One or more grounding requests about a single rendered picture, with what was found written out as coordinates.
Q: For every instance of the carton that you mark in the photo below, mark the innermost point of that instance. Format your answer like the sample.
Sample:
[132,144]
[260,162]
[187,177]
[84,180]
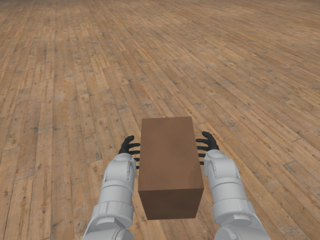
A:
[170,182]

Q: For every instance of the robot right forearm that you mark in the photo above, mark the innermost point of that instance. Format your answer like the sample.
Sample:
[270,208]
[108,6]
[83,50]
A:
[230,203]

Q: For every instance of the left robot upper arm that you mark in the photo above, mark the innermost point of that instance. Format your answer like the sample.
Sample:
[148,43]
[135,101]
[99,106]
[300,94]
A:
[110,234]

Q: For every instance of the robot left forearm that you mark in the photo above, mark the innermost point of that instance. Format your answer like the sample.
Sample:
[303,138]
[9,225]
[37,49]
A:
[114,208]

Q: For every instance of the right robot hand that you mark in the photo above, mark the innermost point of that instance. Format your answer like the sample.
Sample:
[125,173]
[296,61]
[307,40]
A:
[210,141]

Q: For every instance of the left robot hand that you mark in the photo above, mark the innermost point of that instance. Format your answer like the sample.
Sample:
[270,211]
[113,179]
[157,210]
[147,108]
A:
[126,146]

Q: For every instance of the right robot upper arm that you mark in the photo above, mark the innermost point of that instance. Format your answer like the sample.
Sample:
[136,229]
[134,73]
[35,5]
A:
[235,232]

